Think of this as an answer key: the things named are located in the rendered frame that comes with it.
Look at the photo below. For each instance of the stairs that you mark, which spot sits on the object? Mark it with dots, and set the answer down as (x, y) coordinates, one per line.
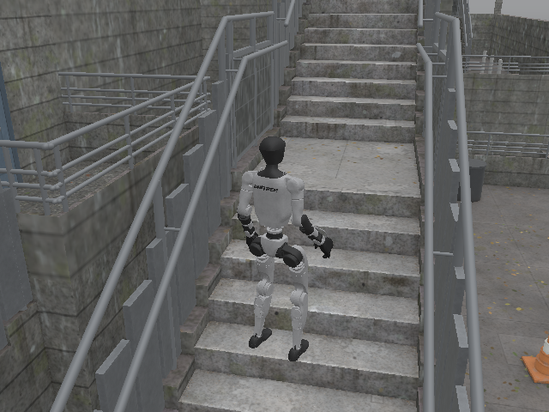
(355, 79)
(362, 322)

